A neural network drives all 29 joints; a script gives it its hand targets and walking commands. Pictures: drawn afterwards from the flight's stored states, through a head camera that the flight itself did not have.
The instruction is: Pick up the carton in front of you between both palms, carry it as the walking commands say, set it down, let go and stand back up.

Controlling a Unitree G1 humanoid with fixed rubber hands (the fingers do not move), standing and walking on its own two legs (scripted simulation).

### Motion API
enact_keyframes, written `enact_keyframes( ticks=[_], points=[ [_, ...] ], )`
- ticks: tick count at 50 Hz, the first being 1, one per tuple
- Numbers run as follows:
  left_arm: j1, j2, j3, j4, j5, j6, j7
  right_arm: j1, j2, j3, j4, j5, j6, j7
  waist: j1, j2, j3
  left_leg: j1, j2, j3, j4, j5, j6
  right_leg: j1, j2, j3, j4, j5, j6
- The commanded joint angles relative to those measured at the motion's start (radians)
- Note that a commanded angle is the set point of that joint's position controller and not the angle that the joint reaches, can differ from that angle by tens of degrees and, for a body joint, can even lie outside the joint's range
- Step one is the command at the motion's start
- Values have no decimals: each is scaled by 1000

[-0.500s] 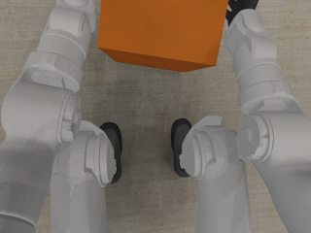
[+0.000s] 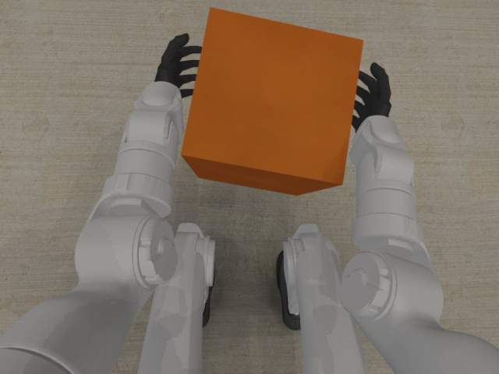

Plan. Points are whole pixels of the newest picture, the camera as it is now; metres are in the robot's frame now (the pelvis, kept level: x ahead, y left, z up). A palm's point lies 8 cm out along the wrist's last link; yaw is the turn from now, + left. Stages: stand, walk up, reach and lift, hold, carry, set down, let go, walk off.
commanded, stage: reach and lift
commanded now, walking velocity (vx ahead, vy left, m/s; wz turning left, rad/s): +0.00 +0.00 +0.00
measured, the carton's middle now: (263, 123) +0.49 -0.01 -0.14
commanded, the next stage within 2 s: none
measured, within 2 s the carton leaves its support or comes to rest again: neither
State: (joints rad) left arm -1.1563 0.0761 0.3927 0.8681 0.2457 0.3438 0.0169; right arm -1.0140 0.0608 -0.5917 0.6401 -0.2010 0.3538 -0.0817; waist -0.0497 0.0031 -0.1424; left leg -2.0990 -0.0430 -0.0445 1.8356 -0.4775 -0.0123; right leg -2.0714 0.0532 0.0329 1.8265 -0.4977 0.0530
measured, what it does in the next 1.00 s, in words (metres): rises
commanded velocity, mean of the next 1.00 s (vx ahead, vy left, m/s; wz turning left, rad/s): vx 0.00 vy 0.00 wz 0.00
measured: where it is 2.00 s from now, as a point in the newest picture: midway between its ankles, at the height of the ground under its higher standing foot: (246, 302)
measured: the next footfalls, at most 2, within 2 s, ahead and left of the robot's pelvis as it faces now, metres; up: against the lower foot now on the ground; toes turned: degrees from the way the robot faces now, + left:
none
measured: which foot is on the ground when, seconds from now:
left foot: down 0.00-1.00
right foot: down 0.00-1.00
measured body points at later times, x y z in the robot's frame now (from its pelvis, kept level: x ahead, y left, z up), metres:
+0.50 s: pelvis +0.04 +0.00 +0.13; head +0.21 +0.02 +0.54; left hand +0.48 +0.14 +0.08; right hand +0.46 -0.16 +0.09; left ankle +0.12 +0.12 -0.43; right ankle +0.12 -0.13 -0.43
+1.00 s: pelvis +0.09 +0.00 +0.26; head +0.14 +0.00 +0.70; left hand +0.43 +0.15 +0.23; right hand +0.43 -0.15 +0.24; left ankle +0.12 +0.12 -0.43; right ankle +0.12 -0.13 -0.43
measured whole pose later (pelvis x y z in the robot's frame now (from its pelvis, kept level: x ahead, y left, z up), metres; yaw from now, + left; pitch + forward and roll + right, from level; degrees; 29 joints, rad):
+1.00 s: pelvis +0.09 +0.00 +0.26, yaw +1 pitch +15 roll +0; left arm -0.39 -0.13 0.31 0.52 0.22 0.41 0.03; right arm -0.39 0.16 -0.37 0.50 -0.22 0.40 -0.03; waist -0.02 -0.01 -0.15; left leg -0.77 -0.02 -0.05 0.87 -0.35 -0.01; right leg -0.76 0.03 0.06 0.87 -0.37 0.01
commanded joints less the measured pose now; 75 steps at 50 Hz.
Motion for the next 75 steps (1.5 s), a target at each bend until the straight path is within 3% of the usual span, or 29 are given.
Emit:
enact_keyframes(
  ticks=[1, 13, 27, 40, 56, 61, 69, 75],
  points=[
    [-529, -1053, -370, -27, -132, -9, -221, -709, 1006, 579, 38, 148, 10, 265, 6, 26, -999, 631, -122, 102, -227, 76, 29, 518, 123, -123, -223, 91, -11],
    [-372, -1194, -565, -188, -218, 28, -222, -509, 1070, 725, -34, 199, 35, 284, -4, 66, -1035, 895, -125, 74, -381, 185, 2, 719, 126, -96, -365, 187, -19],
    [-127, -1225, -557, -193, -176, 9, -211, -256, 1103, 731, 2, 153, 19, 291, 13, 29, -787, 1133, -120, 22, -642, 190, 11, 964, 116, -43, -625, 192, -32],
    [87, -1234, -614, -277, -170, 7, -218, -20, 1123, 785, -31, 129, 15, 294, 26, 12, -610, 1429, -94, -17, -907, 281, 21, 1313, 89, 16, -894, 291, -48],
    [338, -1213, -696, -426, -193, 121, -238, 235, 1103, 872, -154, 135, 123, 306, 45, -2, -321, 1855, -61, -37, -1259, 485, 17, 1764, 47, 46, -1252, 492, -50],
    [373, -1193, -712, -497, -202, 188, -243, 282, 1100, 883, -204, 144, 187, 315, 47, -10, -207, 1947, -51, -35, -1361, 466, 16, 1869, 37, 50, -1356, 482, -52],
    [329, -1160, -575, -433, -138, 248, -266, 230, 1051, 750, -143, 83, 243, 332, 49, -14, -2, 1952, -43, -20, -1440, 255, 30, 1861, 21, 44, -1443, 268, -65],
    [220, -1185, -595, -464, -152, 234, -278, 122, 1085, 774, -172, 94, 229, 342, 50, -10, -79, 1982, -41, -15, -1431, 258, 31, 1896, 22, 38, -1434, 270, -67]
  ],
)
